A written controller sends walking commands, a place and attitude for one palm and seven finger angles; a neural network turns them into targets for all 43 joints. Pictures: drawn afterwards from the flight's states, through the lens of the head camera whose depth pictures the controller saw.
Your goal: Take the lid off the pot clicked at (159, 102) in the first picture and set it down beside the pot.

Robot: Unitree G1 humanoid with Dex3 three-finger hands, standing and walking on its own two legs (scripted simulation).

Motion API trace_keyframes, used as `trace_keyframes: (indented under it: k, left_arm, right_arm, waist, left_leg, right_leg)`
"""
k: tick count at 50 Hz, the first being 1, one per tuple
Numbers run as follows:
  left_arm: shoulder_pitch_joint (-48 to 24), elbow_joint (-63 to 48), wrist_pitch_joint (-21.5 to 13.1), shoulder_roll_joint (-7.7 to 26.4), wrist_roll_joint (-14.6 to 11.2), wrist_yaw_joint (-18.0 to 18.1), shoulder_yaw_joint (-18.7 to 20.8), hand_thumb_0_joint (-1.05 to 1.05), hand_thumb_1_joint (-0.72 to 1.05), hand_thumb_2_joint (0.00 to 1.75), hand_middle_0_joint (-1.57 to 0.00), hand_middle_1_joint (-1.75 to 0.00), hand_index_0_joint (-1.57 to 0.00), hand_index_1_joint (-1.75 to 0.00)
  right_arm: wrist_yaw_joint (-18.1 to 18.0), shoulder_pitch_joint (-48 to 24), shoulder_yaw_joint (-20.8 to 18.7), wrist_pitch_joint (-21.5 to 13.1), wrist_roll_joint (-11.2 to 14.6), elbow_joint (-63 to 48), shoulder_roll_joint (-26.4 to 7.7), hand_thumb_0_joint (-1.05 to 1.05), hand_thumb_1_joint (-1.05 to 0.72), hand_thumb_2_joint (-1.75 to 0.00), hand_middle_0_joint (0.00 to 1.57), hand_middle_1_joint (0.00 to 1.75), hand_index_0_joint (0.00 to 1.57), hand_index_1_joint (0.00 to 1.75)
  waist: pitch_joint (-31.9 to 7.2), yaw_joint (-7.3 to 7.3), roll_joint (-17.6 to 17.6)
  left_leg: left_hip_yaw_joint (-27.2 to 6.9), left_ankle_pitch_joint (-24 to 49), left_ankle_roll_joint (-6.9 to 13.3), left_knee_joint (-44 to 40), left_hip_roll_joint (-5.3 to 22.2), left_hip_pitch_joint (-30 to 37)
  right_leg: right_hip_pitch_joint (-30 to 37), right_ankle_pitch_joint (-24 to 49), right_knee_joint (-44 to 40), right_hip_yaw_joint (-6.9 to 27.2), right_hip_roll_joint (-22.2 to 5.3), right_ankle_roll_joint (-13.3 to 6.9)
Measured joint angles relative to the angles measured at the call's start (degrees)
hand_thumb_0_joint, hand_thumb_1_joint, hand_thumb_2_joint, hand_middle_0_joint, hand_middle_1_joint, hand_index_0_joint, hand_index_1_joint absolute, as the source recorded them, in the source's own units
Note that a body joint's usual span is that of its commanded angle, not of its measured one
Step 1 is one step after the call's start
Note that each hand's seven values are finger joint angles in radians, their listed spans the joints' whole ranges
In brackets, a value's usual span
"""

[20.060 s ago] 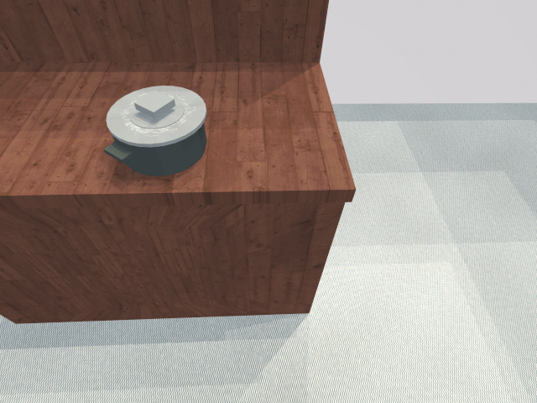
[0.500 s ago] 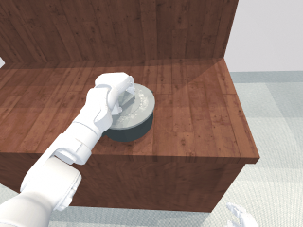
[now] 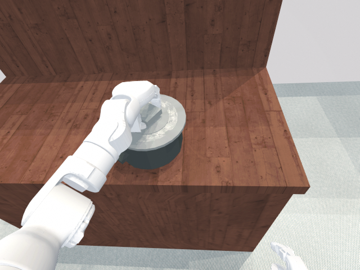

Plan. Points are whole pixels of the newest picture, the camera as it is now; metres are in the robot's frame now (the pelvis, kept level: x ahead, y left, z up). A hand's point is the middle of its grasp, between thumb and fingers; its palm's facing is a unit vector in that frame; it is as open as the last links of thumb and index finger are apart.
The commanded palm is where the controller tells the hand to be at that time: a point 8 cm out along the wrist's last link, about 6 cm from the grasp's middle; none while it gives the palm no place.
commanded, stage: lift the lid straight up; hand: left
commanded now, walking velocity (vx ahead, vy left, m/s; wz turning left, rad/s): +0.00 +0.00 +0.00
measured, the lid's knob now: (146, 113) +0.46 +0.09 +0.11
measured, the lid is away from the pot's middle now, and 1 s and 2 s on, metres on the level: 0.01 0.02 0.03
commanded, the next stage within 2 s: move the lid sideways beside the pot in 1.64 s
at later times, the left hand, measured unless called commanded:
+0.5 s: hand (136, 100) +0.43 +0.10 +0.17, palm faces -0.21 -0.02 -0.98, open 8.9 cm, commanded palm +0.41 +0.10 +0.25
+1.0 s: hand (132, 84) +0.43 +0.10 +0.22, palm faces -0.13 -0.02 -0.99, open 8.9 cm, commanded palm +0.40 +0.10 +0.29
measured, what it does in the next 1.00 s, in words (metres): stands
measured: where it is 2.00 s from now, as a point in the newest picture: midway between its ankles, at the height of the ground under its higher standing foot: outside the picture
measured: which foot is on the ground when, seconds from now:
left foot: down 0.00-1.00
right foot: down 0.00-1.00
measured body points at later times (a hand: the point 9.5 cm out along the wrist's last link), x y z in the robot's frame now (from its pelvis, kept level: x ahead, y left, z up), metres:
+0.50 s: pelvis -0.01 +0.00 +0.00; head +0.00 -0.04 +0.45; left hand +0.44 +0.10 +0.23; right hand +0.17 -0.23 -0.11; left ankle -0.02 +0.07 -0.74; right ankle +0.00 -0.11 -0.74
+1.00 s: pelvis -0.01 -0.01 +0.00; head -0.01 -0.05 +0.45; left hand +0.43 +0.09 +0.27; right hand +0.16 -0.24 -0.11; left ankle -0.02 +0.07 -0.74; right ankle +0.00 -0.11 -0.74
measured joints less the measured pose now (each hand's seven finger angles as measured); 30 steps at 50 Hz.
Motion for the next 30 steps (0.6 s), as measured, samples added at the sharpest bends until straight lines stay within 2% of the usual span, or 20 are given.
trace_keyframes:
  k: [12,30]
  left_arm:
    - [-1.93,-1.43,1.74,-0.19,0.78,-1.11,0.24,-0.04,0.02,1.09,-0.81,-0.83,-0.62,-0.72]
    - [-5.46,-2.39,1.90,1.01,0.22,-3.09,-0.19,-0.04,0.02,1.10,-0.82,-0.83,-0.62,-0.72]
  right_arm:
    - [0.73,-1.82,0.40,0.62,0.23,-0.34,0.01,0.01,-0.91,-0.90,0.19,0.30,0.20,0.30]
    - [0.21,-3.10,1.04,0.28,0.35,-0.79,0.00,0.01,-0.91,-0.90,0.19,0.30,0.20,0.30]
  waist:
    - [-0.52,0.51,-0.04]
    - [-0.33,0.97,0.03]
  left_leg:
    - [-0.07,0.12,-0.10,-0.25,-0.02,0.20]
    - [-0.37,0.75,-0.33,-0.27,-0.03,0.37]
  right_leg:
    - [0.12,-0.02,-0.04,-0.03,0.00,-0.06]
    - [0.27,0.35,0.16,-0.31,-0.04,-0.34]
